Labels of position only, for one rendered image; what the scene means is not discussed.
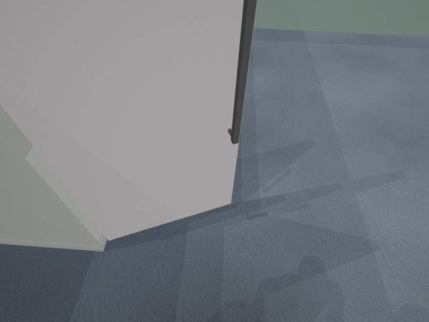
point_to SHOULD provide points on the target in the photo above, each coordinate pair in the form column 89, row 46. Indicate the handle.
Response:
column 248, row 18

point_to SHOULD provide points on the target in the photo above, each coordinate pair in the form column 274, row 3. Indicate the fridge door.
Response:
column 129, row 102

